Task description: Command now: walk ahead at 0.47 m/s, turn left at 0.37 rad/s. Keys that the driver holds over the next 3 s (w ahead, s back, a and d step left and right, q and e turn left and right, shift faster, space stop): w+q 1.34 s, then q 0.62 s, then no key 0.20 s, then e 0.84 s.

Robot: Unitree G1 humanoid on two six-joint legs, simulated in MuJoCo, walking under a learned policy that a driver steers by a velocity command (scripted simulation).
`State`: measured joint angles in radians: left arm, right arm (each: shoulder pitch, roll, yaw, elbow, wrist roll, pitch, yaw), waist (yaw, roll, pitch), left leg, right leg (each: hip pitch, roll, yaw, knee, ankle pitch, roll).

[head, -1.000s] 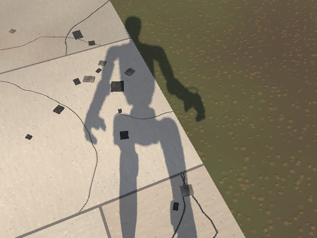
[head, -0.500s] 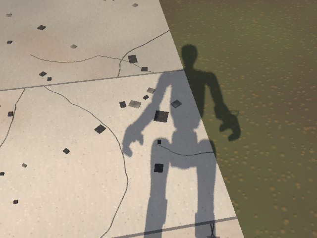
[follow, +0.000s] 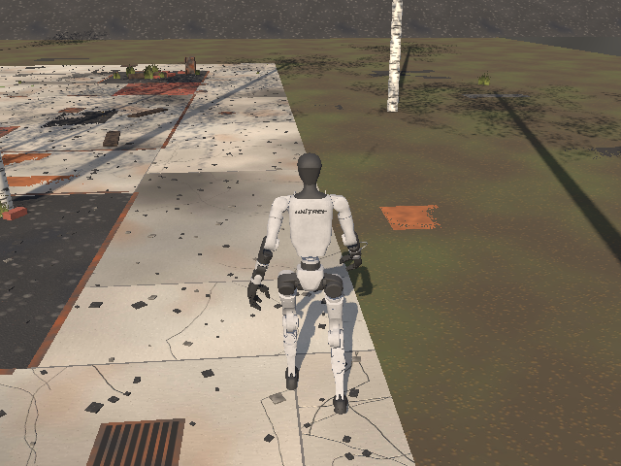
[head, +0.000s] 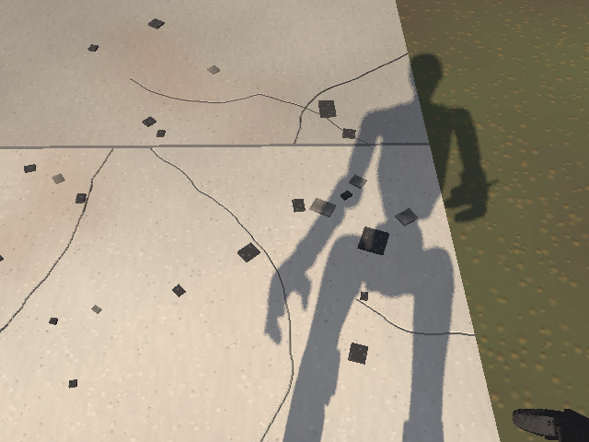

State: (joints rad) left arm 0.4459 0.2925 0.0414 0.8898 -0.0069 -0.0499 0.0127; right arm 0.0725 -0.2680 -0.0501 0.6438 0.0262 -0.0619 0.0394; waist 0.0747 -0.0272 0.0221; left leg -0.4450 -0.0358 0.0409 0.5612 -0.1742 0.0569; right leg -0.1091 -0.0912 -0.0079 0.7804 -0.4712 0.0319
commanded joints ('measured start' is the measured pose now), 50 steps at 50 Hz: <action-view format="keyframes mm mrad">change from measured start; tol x32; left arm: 1 -123 155 27 -163 -36 -86 -13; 50 -276 162 43 -244 -39 -82 -21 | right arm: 1 331 -184 -57 32 -12 -4 -17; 42 -60 -81 -24 -102 -4 40 13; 50 298 -225 -78 -31 -4 10 -5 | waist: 1 -190 222 -201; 18 -101 109 8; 22 -15 -295 -386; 31 -62 -63 4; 50 -177 136 -185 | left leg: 1 771 348 -650 -285 -192 255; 10 183 157 -284 -404 152 208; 18 292 199 -400 -231 91 120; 24 -343 39 -216 761 -308 -39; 42 -170 116 -19 84 101 -1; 46 382 -33 56 -4 31 108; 48 843 359 -867 -226 -293 372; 50 681 323 -674 -297 -239 281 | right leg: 1 -758 24 87 536 21 -42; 18 -316 65 97 -278 477 -15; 22 504 -311 652 -387 119 -281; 29 -7 -174 225 -593 318 -209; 41 117 -192 -122 -628 516 -171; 45 154 -176 -210 -285 1036 -123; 46 22 -134 -235 -45 993 -87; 48 -605 127 -15 565 -149 3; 50 -734 34 79 546 15 -37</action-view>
